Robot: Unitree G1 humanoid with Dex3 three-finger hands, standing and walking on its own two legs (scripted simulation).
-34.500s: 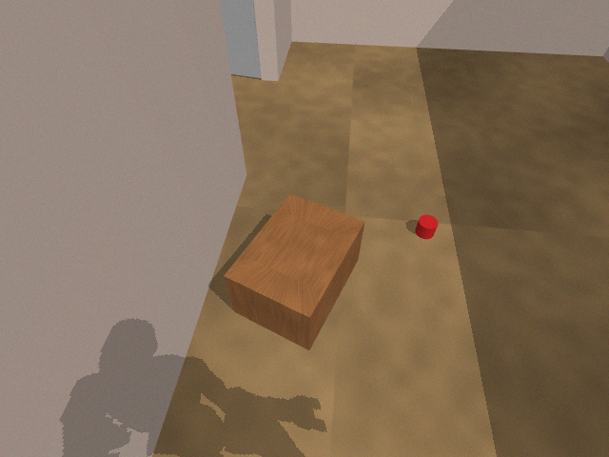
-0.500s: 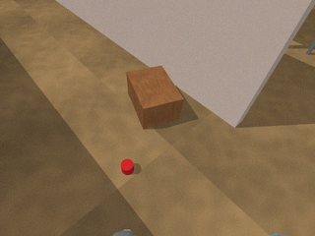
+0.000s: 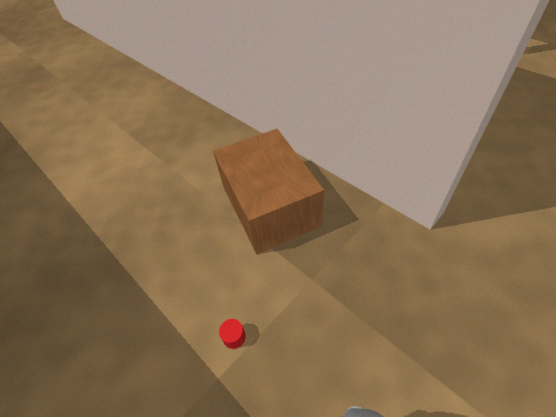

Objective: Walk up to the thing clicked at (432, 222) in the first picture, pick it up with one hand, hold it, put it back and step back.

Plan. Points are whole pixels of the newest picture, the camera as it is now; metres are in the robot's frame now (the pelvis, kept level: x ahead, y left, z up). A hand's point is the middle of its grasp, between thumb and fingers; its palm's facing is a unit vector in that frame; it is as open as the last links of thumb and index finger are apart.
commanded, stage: walk up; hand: left
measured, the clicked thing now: (232, 333) +0.48 +0.24 -0.72
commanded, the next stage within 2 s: stand in 1.82 s
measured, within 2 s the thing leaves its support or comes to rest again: neither
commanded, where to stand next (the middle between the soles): +0.09 +0.02 m, yaw +0 degrees
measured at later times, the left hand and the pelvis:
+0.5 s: hand out of the picture +0.11 +0.29 -0.16, palm faces -0.01 -0.95 -0.30, open 7.3 cm; pelvis +0.04 +0.04 +0.00, yaw +0 degrees
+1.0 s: hand out of the picture +0.13 +0.28 -0.13, palm faces +0.01 -0.94 -0.35, open 7.3 cm; pelvis +0.06 +0.02 +0.02, yaw +1 degrees
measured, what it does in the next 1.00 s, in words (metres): steps on the spot: left foot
